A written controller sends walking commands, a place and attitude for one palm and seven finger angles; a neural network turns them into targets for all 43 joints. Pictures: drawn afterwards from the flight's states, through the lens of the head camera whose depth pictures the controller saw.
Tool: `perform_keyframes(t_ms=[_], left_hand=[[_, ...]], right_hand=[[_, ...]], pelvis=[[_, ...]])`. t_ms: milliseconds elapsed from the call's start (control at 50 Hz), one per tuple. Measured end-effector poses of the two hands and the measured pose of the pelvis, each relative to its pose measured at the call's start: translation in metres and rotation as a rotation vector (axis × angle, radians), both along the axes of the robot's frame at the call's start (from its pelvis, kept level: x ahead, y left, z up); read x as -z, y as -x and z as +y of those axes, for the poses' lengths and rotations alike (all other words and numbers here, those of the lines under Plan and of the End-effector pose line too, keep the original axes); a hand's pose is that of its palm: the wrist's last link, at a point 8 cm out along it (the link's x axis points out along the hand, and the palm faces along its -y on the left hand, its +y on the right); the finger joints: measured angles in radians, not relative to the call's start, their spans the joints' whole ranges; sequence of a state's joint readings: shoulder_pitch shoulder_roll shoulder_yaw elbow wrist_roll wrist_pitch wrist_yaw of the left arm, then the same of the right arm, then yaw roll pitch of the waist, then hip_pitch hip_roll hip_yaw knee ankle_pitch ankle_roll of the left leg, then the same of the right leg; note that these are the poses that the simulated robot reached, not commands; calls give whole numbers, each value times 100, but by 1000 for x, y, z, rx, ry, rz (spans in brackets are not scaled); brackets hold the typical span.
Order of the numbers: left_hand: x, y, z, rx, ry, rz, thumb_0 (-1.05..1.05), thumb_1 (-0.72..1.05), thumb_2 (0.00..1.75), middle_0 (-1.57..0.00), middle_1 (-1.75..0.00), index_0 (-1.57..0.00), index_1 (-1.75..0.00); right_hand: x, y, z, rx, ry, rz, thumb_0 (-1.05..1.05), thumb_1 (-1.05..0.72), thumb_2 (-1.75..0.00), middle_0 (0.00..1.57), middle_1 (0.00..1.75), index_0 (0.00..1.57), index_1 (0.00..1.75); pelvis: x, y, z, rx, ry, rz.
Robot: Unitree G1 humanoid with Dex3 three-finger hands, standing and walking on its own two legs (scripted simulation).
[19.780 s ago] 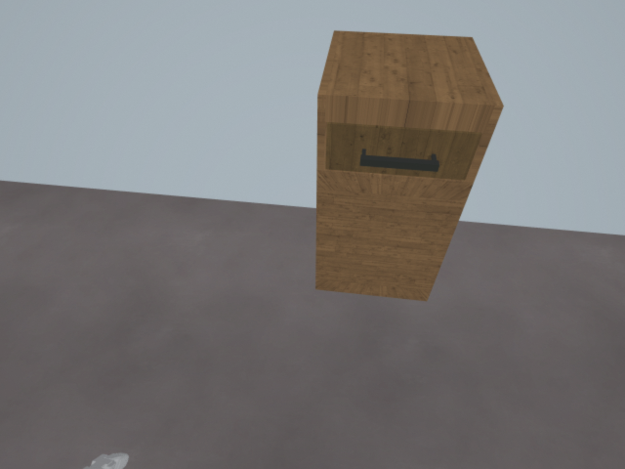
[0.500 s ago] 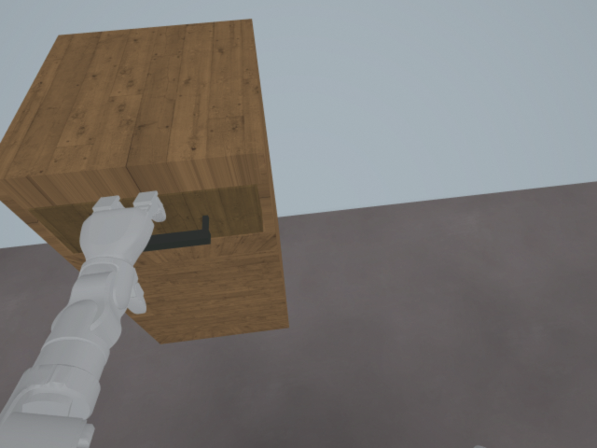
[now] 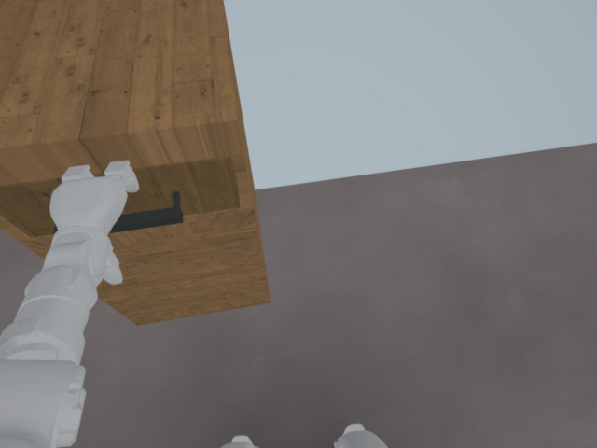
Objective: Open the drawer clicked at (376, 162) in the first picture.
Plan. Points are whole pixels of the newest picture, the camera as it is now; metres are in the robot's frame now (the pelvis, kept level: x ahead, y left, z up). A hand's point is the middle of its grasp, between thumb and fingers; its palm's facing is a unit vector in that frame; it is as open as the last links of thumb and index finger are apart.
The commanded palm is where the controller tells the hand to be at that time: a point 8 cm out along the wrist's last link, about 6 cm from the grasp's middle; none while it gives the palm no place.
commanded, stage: move the hooked fingers above the handle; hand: left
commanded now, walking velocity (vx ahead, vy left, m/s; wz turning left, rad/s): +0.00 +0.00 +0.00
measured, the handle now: (121, 213) +0.49 +0.29 -0.06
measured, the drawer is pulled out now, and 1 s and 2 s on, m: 0.00 0.00 0.00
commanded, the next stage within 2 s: lower the fingers behind the handle in 0.76 s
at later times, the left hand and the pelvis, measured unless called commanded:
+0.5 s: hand (102, 221) +0.44 +0.29 -0.01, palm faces -0.09 -0.03 -1.00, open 13.8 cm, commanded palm +0.43 +0.29 +0.05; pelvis -0.01 +0.01 -0.01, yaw -1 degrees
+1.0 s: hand (101, 222) +0.44 +0.29 -0.01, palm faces -0.07 -0.02 -1.00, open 13.8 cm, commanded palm +0.43 +0.29 +0.03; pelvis -0.02 +0.02 -0.01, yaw +0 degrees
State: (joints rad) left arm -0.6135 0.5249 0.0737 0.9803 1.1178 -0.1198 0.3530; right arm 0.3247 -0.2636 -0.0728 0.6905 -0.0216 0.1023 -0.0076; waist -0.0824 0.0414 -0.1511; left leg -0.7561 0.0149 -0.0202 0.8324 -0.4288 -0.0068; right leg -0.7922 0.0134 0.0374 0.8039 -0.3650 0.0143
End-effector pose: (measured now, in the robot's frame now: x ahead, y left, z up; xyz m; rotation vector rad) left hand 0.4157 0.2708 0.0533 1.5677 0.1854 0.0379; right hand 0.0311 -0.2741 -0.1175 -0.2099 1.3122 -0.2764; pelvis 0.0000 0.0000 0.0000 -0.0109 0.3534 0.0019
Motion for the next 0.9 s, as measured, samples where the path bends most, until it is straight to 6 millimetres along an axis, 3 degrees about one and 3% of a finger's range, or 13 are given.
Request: perform_keyframes(t_ms=[120,300,900], left_hand=[[5,-10,2,4,1,-14,0,-48,30,-32,-120,-32,-120],[6,-8,7,-18,4,-9,0,-48,30,-32,-121,-32,-120],[8,-8,16,5,13,-30,0,-48,30,-34,-121,-33,-122]], right_hand=[[4,16,-2,11,16,38,0,-91,-90,20,30,20,30],[6,28,5,22,4,57,0,-91,-90,20,30,20,30],[6,25,20,-9,14,35,0,-90,-90,21,30,20,30]], pelvis=[[7,4,2,0,6,27],[8,10,6,6,8,27],[12,20,17,-5,21,33]])
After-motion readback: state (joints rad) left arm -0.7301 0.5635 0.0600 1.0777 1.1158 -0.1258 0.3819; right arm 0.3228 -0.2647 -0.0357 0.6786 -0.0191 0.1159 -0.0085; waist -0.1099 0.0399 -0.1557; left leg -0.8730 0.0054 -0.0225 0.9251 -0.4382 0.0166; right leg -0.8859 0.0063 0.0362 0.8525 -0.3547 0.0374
